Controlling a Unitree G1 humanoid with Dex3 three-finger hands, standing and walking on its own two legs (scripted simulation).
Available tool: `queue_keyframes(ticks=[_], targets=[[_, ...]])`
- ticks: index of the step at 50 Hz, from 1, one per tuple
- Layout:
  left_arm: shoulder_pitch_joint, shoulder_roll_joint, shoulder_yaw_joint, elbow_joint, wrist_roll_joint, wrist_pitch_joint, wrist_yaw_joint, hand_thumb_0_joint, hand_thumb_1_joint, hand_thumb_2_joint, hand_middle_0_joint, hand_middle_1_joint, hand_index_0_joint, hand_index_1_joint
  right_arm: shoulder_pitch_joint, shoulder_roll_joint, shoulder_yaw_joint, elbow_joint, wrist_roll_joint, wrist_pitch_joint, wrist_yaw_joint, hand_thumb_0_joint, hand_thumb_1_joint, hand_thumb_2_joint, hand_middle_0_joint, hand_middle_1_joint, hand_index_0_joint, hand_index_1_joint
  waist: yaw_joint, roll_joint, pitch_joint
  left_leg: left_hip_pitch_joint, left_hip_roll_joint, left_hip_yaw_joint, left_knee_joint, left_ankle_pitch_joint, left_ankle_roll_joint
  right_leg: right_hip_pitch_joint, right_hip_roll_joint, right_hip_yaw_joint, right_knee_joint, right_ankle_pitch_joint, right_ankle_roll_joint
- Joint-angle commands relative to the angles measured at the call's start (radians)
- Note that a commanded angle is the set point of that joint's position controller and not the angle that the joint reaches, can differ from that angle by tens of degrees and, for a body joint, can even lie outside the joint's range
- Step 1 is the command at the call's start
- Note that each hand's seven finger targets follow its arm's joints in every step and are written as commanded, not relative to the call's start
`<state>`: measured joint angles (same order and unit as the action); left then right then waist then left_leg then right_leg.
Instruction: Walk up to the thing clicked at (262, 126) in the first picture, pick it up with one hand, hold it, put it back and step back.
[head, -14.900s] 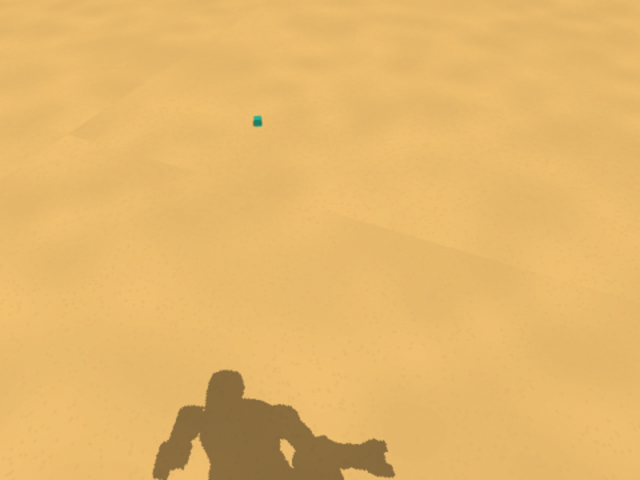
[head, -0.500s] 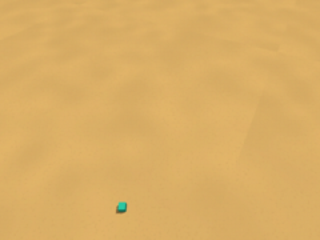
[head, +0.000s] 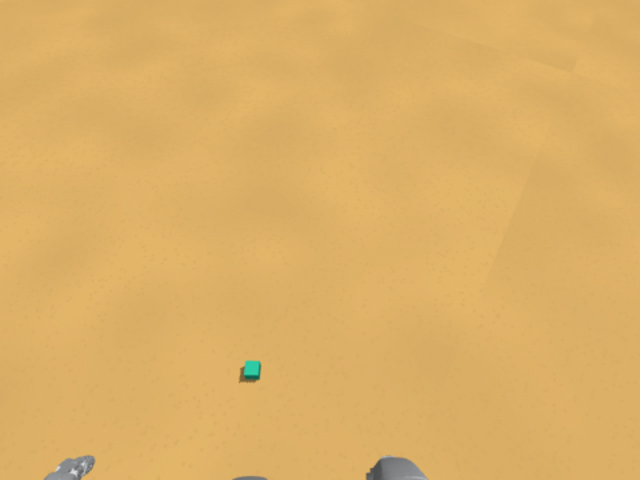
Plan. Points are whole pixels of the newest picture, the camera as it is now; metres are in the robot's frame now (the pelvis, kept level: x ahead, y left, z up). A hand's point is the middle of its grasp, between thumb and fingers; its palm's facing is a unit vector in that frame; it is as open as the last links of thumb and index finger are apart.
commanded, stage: walk up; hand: left
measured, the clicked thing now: (252, 370) +0.46 +0.19 -0.73
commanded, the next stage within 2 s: stand in 1.84 s
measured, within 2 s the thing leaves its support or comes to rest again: neither
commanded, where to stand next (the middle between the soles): +0.06 -0.03 m, yaw -2 degrees
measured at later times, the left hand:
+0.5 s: hand out of the picture +0.12 +0.18 -0.15, palm faces -0.12 -0.93 -0.35, open 7.4 cm
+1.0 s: hand out of the picture +0.04 +0.29 -0.15, palm faces +0.03 -0.90 -0.44, open 7.4 cm
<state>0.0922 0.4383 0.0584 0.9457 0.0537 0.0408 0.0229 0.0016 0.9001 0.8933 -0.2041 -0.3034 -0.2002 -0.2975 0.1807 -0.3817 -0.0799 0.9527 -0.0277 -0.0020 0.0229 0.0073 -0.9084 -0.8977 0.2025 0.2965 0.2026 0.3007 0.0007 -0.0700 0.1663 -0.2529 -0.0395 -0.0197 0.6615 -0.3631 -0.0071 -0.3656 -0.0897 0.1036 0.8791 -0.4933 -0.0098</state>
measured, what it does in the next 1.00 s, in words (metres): steps on the spot: right foot, then left foot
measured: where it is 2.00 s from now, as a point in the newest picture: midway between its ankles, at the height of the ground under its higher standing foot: outside the picture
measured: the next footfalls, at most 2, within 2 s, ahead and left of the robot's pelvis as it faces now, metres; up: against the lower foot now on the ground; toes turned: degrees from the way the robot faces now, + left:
right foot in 0.40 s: +0.09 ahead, -0.20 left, +0.00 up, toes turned -2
left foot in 0.86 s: +0.04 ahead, +0.11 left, +0.00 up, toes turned +0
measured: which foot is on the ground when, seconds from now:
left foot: down 0.00-0.42, up 0.44-0.84, down 0.86-1.00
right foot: up 0.00-0.38, down 0.40-0.90, up 0.92-1.00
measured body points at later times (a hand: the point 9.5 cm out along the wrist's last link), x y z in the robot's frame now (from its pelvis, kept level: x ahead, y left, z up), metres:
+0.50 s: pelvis +0.00 -0.06 +0.00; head +0.05 -0.07 +0.44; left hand +0.13 +0.23 -0.12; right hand +0.04 -0.41 -0.11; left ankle -0.02 +0.10 -0.67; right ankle +0.05 -0.19 -0.72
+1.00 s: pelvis -0.03 -0.01 +0.00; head +0.00 +0.00 +0.44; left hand +0.04 +0.34 -0.12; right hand +0.04 -0.34 -0.11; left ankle +0.00 +0.11 -0.72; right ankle +0.00 -0.17 -0.67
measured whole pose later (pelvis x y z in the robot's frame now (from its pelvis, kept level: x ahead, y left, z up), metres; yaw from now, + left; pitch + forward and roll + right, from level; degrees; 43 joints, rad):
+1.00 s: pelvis -0.03 -0.01 +0.00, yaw +1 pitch -4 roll -1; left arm 0.19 0.46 0.08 0.93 0.01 0.06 0.02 0.00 0.90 0.89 -0.20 -0.30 -0.20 -0.30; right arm 0.24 -0.39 -0.04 0.91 -0.03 0.00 0.00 0.01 -0.90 -0.90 0.21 0.30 0.21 0.30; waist 0.01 -0.03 0.13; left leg -0.34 0.00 -0.02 0.77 -0.37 0.01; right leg -0.49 0.04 0.14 1.10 -0.50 -0.03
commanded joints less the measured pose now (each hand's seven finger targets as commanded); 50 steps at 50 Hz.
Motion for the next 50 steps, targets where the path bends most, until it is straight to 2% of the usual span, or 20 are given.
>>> queue_keyframes(ticks=[1,3,7,12,18,20,21,23,26,28,32,35,39,42,43,44,45,46,48,50], targets=[[-0.043,0.242,0.065,-0.112,0.01,0.025,-0.022,0.0,0.9,0.9,-0.2,-0.3,-0.2,-0.3,0.076,-0.449,-0.116,-0.057,0.011,-0.066,-0.084,0.0,-0.9,-0.9,0.2,0.3,0.2,0.3,-0.034,0.097,-0.136,0.162,0.489,-0.637,-0.346,0.276,0.267,-0.251,0.035,0.146,0.291,-0.054,-0.01],[0.021,0.234,0.09,-0.114,0.0,0.042,-0.05,0.0,0.9,0.9,-0.2,-0.3,-0.2,-0.3,0.094,-0.375,-0.1,-0.061,0.005,-0.077,-0.115,0.0,-0.9,-0.9,0.2,0.3,0.2,0.3,0.009,0.071,-0.113,0.238,0.361,-0.352,-0.228,0.491,0.186,-0.299,0.053,0.188,0.325,0.045,-0.008],[0.031,0.201,0.098,-0.158,0.002,0.058,-0.079,0.0,0.9,0.9,-0.2,-0.3,-0.2,-0.3,0.214,-0.335,-0.095,-0.059,0.014,-0.09,-0.129,0.0,-0.9,-0.9,0.2,0.3,0.2,0.3,-0.018,0.138,-0.092,0.173,0.309,-0.237,-0.223,0.618,0.125,-0.255,0.105,0.152,0.338,0.14,0.002],[0.044,0.167,0.077,-0.161,-0.035,0.04,-0.069,0.0,0.9,0.9,-0.2,-0.3,-0.2,-0.3,0.141,-0.304,-0.077,-0.121,0.002,-0.089,-0.11,0.0,-0.9,-0.9,0.2,0.3,0.2,0.3,-0.019,0.279,-0.054,0.091,0.292,-0.138,-0.226,0.597,0.2,-0.195,0.106,0.086,0.185,0.151,0.026],[0.064,0.157,0.068,-0.114,-0.045,0.002,-0.055,0.0,0.9,0.9,-0.2,-0.3,-0.2,-0.3,0.067,-0.298,-0.05,-0.165,0.008,-0.032,-0.072,0.0,-0.9,-0.9,0.2,0.3,0.2,0.3,-0.011,0.347,-0.126,-0.01,0.219,-0.04,-0.062,0.507,0.168,0.127,0.106,-0.135,-0.226,0.176,0.009],[0.159,0.207,0.09,-0.078,-0.034,-0.014,-0.049,0.0,0.9,0.9,-0.2,-0.3,-0.2,-0.3,0.108,-0.241,-0.027,-0.166,0.026,-0.013,-0.071,0.0,-0.9,-0.9,0.2,0.3,0.2,0.3,0.041,0.102,-0.2,-0.065,0.144,-0.003,0.228,0.32,0.112,0.293,0.074,-0.081,-0.419,0.409,-0.017],[0.153,0.304,0.119,-0.108,-0.012,-0.019,-0.047,0.0,0.9,0.9,-0.2,-0.3,-0.2,-0.3,0.162,-0.193,-0.01,-0.181,0.04,-0.01,-0.075,0.0,-0.9,-0.9,0.2,0.3,0.2,0.3,0.032,-0.165,-0.219,-0.219,0.014,0.017,0.443,-0.05,0.053,0.326,-0.137,0.261,-0.432,0.649,-0.106],[0.073,0.301,0.103,-0.166,-0.016,-0.007,-0.041,0.0,0.9,0.9,-0.2,-0.3,-0.2,-0.3,0.149,-0.227,-0.022,-0.163,0.041,0.002,-0.108,0.0,-0.9,-0.9,0.2,0.3,0.2,0.3,0.043,-0.2,-0.218,-0.193,-0.009,-0.091,0.587,-0.348,0.044,0.153,-0.272,0.434,-0.525,0.535,-0.289],[0.0,0.198,0.076,-0.166,-0.034,-0.021,-0.022,0.0,0.9,0.9,-0.2,-0.3,-0.2,-0.3,0.159,-0.254,-0.025,-0.111,0.05,0.001,-0.085,0.0,-0.9,-0.9,0.2,0.3,0.2,0.3,-0.01,-0.059,-0.168,-0.187,0.024,-0.146,0.545,-0.187,0.033,0.104,-0.13,0.201,-0.472,0.268,-0.191],[0.043,0.216,0.082,-0.143,-0.033,-0.049,-0.007,0.0,0.9,0.9,-0.2,-0.3,-0.2,-0.3,0.152,-0.242,-0.023,-0.106,0.03,0.017,-0.065,0.0,-0.9,-0.9,0.2,0.3,0.2,0.3,0.018,-0.048,-0.166,-0.229,0.035,-0.135,0.488,-0.114,0.022,0.126,-0.135,0.247,-0.503,-0.006,-0.183],[0.183,0.253,0.106,-0.129,-0.039,-0.084,0.026,0.0,0.9,0.9,-0.2,-0.3,-0.2,-0.3,0.097,-0.262,-0.039,-0.151,-0.025,0.044,-0.031,0.0,-0.9,-0.9,0.2,0.3,0.2,0.3,0.056,-0.015,-0.165,-0.383,0.049,-0.174,0.475,-0.127,0.011,0.29,-0.237,0.347,-0.504,0.093,-0.22],[0.154,0.264,0.114,-0.143,-0.031,-0.096,0.036,0.0,0.9,0.9,-0.2,-0.3,-0.2,-0.3,0.081,-0.247,-0.042,-0.164,-0.033,0.046,-0.005,0.0,-0.9,-0.9,0.2,0.3,0.2,0.3,0.042,-0.074,-0.118,-0.345,0.082,-0.15,0.388,-0.13,0.001,0.191,-0.248,0.281,-0.496,0.114,-0.238],[0.04,0.232,0.095,-0.175,-0.015,-0.083,0.013,0.0,0.9,0.9,-0.2,-0.3,-0.2,-0.3,0.112,-0.218,-0.04,-0.124,-0.003,0.028,0.013,0.0,-0.9,-0.9,0.2,0.3,0.2,0.3,0.017,-0.174,-0.13,-0.091,0.049,0.0,0.165,-0.154,0.012,-0.028,-0.143,0.106,-0.466,0.009,-0.183],[-0.023,0.175,0.064,-0.184,-0.033,-0.041,-0.006,0.0,0.9,0.9,-0.2,-0.3,-0.2,-0.3,0.191,-0.221,-0.046,-0.067,0.009,0.0,-0.008,0.0,-0.9,-0.9,0.2,0.3,0.2,0.3,-0.035,-0.109,-0.129,0.092,0.008,0.053,-0.023,0.08,0.011,-0.17,-0.057,0.025,-0.282,0.0,-0.115],[-0.018,0.14,0.052,-0.188,-0.034,-0.026,-0.006,0.0,0.9,0.9,-0.2,-0.3,-0.2,-0.3,0.209,-0.242,-0.052,-0.063,0.0,-0.009,-0.021,0.0,-0.9,-0.9,0.2,0.3,0.2,0.3,-0.053,-0.035,-0.126,0.088,0.03,-0.018,-0.084,0.063,0.022,-0.21,-0.006,0.012,-0.153,0.006,-0.101],[0.008,0.097,0.041,-0.197,-0.041,-0.017,-0.007,0.0,0.9,0.9,-0.2,-0.3,-0.2,-0.3,0.199,-0.315,-0.06,-0.081,-0.012,-0.022,-0.035,0.0,-0.9,-0.9,0.2,0.3,0.2,0.3,-0.05,0.158,-0.121,0.027,0.216,-0.33,-0.255,-0.032,0.08,-0.249,0.108,-0.009,0.053,0.009,-0.065],[-0.006,0.142,0.053,-0.181,-0.04,-0.007,0.002,0.0,0.9,0.9,-0.2,-0.3,-0.2,-0.3,0.134,-0.403,-0.072,-0.112,0.0,-0.025,-0.044,0.0,-0.9,-0.9,0.2,0.3,0.2,0.3,-0.048,0.209,-0.102,-0.161,0.438,-0.643,-0.395,-0.122,0.215,-0.191,0.149,0.03,0.195,-0.114,-0.032],[-0.009,0.195,0.067,-0.161,-0.033,-0.005,0.006,0.0,0.9,0.9,-0.2,-0.3,-0.2,-0.3,0.065,-0.42,-0.073,-0.12,0.001,-0.029,-0.048,0.0,-0.9,-0.9,0.2,0.3,0.2,0.3,-0.035,0.167,-0.051,-0.251,0.484,-0.719,-0.427,-0.185,0.293,-0.147,0.116,0.101,0.282,-0.108,-0.027],[0.083,0.199,0.07,-0.105,-0.052,-0.01,0.001,0.0,0.9,0.9,-0.2,-0.3,-0.2,-0.3,-0.033,-0.324,-0.049,-0.14,-0.002,-0.036,-0.056,0.0,-0.9,-0.9,0.2,0.3,0.2,0.3,0.033,0.127,-0.036,-0.154,0.361,-0.43,-0.303,0.032,0.242,-0.169,0.113,0.119,0.33,-0.018,-0.028],[0.17,0.199,0.071,-0.077,-0.049,-0.004,-0.009,0.0,0.9,0.9,-0.2,-0.3,-0.2,-0.3,0.017,-0.312,-0.05,-0.132,0.004,-0.053,-0.064,0.0,-0.9,-0.9,0.2,0.3,0.2,0.3,0.033,0.13,-0.107,-0.008,0.309,-0.329,-0.239,0.115,0.192,-0.204,0.123,0.1,0.317,0.039,-0.024]])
